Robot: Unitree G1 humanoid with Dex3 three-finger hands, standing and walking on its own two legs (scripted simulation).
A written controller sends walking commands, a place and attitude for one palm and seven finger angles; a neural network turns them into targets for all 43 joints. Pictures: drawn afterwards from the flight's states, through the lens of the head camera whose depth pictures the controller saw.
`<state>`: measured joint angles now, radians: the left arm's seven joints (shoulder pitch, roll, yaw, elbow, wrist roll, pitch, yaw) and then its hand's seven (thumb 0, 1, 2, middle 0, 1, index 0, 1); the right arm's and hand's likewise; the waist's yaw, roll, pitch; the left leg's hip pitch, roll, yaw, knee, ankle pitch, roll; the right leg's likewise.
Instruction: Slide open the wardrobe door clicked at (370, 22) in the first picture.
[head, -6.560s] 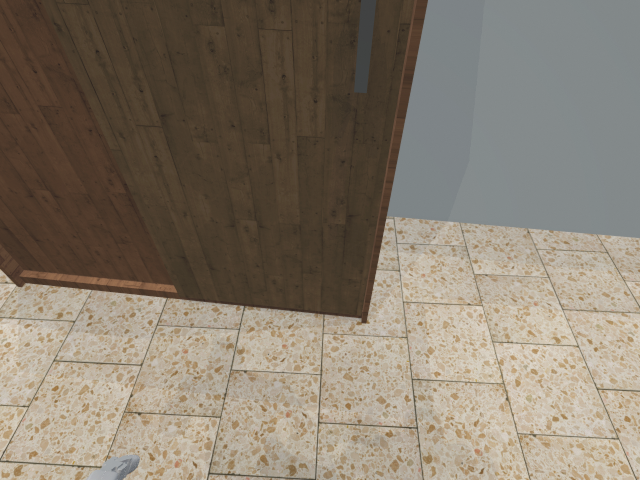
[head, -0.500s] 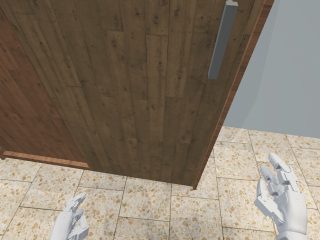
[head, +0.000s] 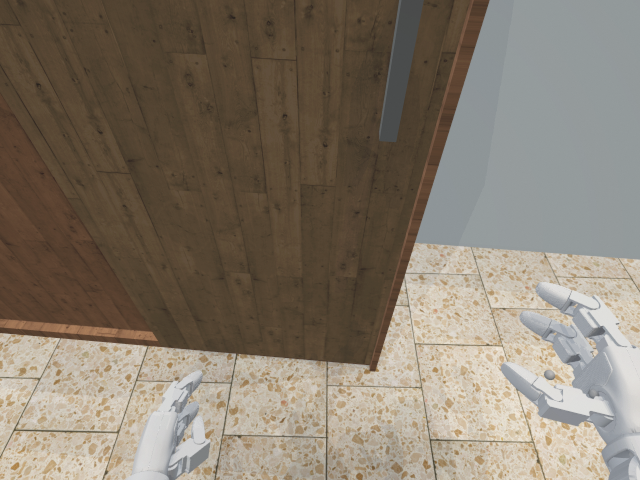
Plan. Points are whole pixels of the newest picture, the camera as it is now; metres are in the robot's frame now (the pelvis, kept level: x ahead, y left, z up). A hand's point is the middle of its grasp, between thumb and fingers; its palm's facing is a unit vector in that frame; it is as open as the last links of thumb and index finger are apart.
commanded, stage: raise the hand with hooked fingers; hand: right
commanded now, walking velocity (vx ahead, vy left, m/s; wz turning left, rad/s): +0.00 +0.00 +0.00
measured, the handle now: (397, 65) +0.55 -0.07 +0.26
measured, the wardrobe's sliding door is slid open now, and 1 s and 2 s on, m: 0.00 0.00 0.00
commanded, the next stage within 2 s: move the hooked fingers beside the handle in 1.34 s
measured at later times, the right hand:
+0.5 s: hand out of the picture +0.26 -0.27 +0.21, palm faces +0.19 +0.98 -0.07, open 13.5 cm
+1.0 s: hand out of the picture +0.30 -0.28 +0.28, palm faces +0.14 +0.99 -0.07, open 14.0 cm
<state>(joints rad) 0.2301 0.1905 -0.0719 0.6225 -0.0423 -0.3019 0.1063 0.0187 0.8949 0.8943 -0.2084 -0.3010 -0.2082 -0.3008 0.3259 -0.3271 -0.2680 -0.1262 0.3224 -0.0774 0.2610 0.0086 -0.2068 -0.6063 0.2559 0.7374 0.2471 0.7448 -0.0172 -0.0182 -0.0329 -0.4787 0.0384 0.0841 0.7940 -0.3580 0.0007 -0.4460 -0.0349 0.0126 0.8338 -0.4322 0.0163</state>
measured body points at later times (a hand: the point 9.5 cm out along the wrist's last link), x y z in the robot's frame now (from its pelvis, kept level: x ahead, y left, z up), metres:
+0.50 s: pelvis +0.02 +0.00 +0.03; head -0.01 +0.01 +0.48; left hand +0.23 +0.21 -0.02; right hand +0.24 -0.32 +0.22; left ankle +0.03 +0.12 -0.70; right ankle +0.00 -0.13 -0.70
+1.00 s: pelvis +0.01 +0.00 +0.04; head -0.03 +0.03 +0.48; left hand +0.23 +0.23 -0.02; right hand +0.28 -0.33 +0.28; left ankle +0.03 +0.12 -0.70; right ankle +0.00 -0.13 -0.70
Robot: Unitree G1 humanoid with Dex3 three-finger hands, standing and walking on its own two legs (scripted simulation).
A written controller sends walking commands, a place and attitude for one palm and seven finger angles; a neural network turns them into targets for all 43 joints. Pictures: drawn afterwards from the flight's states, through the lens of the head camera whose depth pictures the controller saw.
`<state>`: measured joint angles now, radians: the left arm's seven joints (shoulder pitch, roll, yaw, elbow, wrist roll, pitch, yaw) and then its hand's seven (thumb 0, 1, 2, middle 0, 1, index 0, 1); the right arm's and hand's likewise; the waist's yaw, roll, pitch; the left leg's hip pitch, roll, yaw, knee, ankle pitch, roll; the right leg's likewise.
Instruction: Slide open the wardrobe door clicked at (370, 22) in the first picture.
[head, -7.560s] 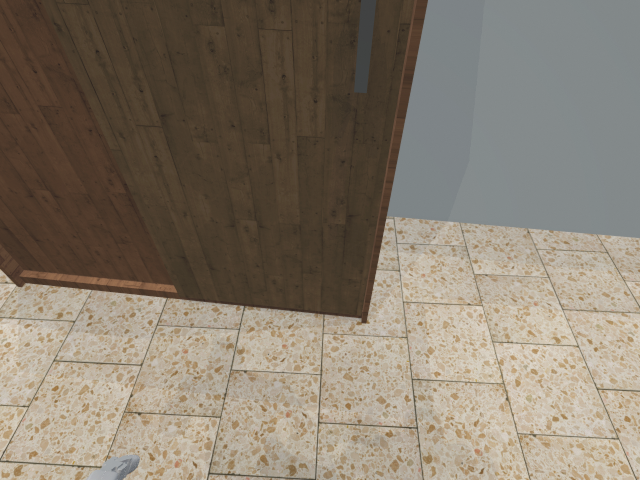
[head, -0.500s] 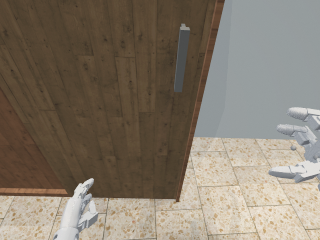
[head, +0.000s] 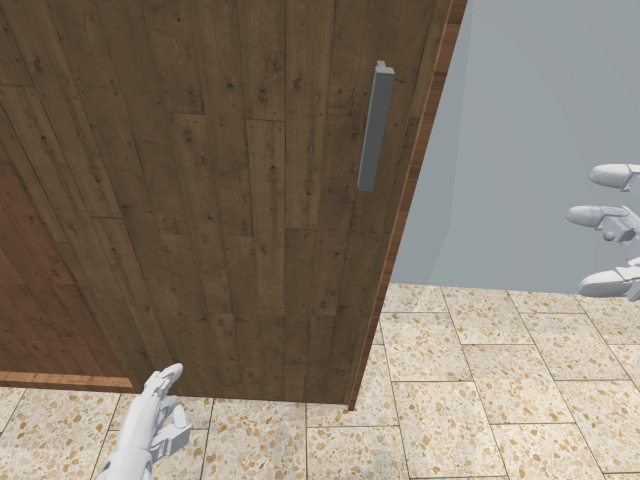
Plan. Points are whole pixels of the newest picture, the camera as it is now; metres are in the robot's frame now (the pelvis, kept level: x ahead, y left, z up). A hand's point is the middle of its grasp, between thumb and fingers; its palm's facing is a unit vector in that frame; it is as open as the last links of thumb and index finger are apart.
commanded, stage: raise the hand with hooked fingers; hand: right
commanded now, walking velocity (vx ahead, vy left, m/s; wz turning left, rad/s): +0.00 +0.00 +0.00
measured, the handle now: (372, 128) +0.54 -0.07 +0.22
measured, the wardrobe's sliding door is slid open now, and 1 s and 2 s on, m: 0.00 0.00 0.00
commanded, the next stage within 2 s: move the hooked fingers beside the handle in 0.34 s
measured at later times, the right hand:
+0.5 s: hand (610, 239) +0.28 -0.28 +0.24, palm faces +0.15 +0.99 -0.05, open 14.0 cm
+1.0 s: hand (531, 210) +0.34 -0.23 +0.23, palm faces +0.14 +0.99 -0.03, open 14.0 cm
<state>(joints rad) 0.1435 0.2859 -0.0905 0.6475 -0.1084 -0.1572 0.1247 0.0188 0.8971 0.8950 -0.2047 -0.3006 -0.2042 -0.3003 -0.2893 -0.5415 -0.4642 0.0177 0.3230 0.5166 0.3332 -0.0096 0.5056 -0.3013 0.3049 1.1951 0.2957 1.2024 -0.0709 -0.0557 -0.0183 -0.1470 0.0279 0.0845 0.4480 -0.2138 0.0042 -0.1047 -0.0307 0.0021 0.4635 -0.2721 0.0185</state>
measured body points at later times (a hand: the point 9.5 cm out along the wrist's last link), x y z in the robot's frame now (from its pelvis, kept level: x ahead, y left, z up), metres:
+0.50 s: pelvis +0.00 +0.00 +0.00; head -0.04 +0.02 +0.45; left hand +0.22 +0.21 -0.05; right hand +0.27 -0.33 +0.24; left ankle +0.02 +0.12 -0.74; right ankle -0.01 -0.13 -0.74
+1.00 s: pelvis +0.01 +0.00 +0.00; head -0.03 +0.02 +0.45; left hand +0.21 +0.22 -0.07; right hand +0.33 -0.28 +0.23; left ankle +0.02 +0.12 -0.74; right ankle -0.01 -0.13 -0.74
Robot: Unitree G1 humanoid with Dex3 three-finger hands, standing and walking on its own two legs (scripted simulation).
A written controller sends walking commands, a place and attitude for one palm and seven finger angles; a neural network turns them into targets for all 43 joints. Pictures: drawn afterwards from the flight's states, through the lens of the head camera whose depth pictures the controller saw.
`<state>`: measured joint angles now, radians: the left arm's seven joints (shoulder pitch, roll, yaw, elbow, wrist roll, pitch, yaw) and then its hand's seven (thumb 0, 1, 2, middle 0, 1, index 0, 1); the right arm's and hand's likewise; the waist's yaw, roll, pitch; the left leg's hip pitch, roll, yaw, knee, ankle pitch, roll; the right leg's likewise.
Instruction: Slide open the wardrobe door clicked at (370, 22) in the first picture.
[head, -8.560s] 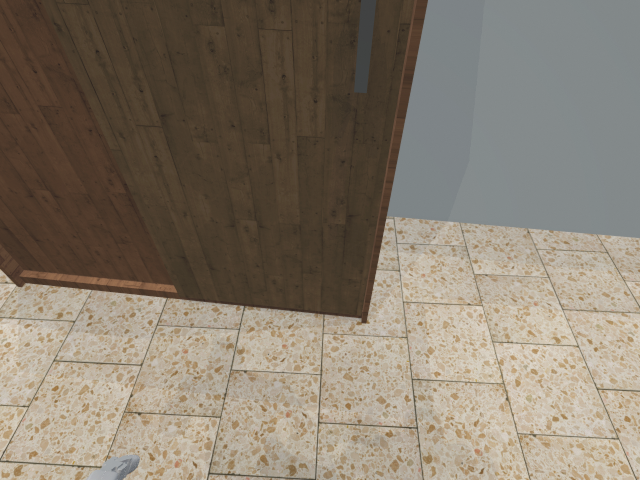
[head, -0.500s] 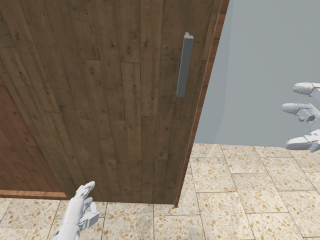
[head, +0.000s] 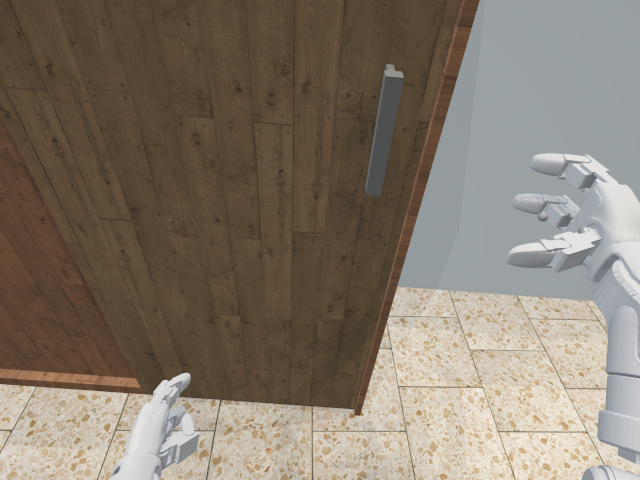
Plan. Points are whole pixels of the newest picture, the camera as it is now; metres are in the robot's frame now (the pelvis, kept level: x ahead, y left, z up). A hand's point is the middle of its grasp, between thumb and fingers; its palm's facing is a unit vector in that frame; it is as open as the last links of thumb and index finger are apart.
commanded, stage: move the hooked fingers beside the handle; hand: right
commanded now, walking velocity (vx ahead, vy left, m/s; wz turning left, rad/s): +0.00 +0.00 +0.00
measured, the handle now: (381, 132) +0.53 -0.08 +0.22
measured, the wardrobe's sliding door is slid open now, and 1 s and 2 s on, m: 0.00 0.00 0.00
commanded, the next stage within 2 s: none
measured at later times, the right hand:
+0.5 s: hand (477, 178) +0.39 -0.17 +0.24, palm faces +0.08 +1.00 -0.01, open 14.0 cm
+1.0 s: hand (432, 159) +0.44 -0.13 +0.23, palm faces +0.09 +1.00 +0.00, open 14.0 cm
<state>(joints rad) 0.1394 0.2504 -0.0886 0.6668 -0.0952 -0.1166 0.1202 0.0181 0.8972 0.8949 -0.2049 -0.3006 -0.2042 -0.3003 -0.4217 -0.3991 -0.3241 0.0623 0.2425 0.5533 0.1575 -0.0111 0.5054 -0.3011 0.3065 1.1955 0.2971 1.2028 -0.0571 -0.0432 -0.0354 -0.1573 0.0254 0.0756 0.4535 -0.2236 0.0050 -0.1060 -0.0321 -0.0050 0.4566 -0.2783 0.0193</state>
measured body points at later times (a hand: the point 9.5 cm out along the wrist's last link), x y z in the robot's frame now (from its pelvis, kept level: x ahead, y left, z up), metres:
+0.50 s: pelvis +0.00 +0.00 +0.00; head -0.03 +0.01 +0.45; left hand +0.17 +0.24 -0.09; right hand +0.38 -0.23 +0.24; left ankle +0.02 +0.12 -0.74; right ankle -0.02 -0.13 -0.74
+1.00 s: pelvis +0.00 +0.00 +0.00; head -0.01 +0.01 +0.45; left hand +0.13 +0.25 -0.10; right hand +0.43 -0.19 +0.23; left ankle +0.02 +0.12 -0.74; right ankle -0.02 -0.13 -0.74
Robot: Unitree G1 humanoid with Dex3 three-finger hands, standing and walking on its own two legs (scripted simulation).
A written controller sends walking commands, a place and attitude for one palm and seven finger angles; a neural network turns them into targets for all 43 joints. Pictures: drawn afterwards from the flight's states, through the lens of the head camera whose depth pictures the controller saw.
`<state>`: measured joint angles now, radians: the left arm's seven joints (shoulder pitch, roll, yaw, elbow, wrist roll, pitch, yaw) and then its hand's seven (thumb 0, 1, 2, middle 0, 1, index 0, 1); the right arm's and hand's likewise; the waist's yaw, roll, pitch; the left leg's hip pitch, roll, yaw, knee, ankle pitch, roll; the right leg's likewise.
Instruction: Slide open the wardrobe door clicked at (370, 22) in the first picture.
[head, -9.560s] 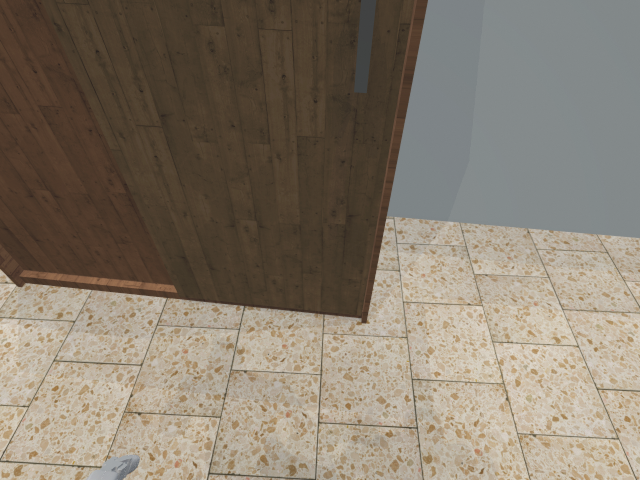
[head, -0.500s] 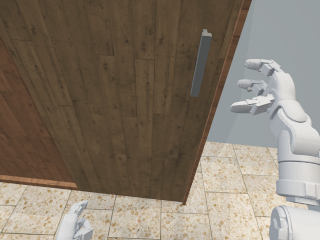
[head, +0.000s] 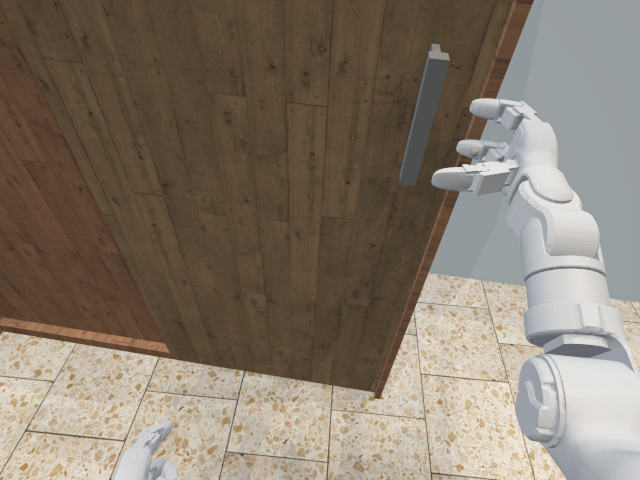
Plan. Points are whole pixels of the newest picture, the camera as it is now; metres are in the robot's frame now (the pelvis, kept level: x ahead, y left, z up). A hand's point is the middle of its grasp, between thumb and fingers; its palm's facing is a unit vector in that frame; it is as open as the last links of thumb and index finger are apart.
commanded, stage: move the hooked fingers beside the handle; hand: right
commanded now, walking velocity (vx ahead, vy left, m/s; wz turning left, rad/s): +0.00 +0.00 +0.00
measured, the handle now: (420, 118) +0.53 -0.09 +0.22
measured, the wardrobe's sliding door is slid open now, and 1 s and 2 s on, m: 0.00 0.00 0.00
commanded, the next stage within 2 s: none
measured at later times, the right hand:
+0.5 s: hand (471, 145) +0.45 -0.13 +0.24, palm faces +0.11 +0.99 +0.01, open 14.0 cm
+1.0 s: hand (468, 141) +0.47 -0.14 +0.23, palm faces +0.11 +0.99 +0.01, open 14.0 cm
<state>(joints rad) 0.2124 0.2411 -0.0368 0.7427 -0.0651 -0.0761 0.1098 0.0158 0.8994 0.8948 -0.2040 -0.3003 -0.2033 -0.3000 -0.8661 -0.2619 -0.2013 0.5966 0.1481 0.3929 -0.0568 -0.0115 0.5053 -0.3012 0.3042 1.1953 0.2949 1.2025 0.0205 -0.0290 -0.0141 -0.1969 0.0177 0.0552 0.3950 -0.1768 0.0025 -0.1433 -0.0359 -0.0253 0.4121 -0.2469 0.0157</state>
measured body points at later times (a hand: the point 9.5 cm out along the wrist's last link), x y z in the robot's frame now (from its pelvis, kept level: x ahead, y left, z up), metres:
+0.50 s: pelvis +0.00 +0.00 +0.00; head -0.01 +0.01 +0.45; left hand +0.10 +0.26 -0.11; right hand +0.43 -0.19 +0.24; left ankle +0.02 +0.12 -0.74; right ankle -0.02 -0.13 -0.74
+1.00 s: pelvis +0.00 +0.00 +0.00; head +0.00 +0.01 +0.45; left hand +0.09 +0.26 -0.12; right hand +0.46 -0.19 +0.23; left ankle +0.02 +0.12 -0.74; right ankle -0.02 -0.13 -0.74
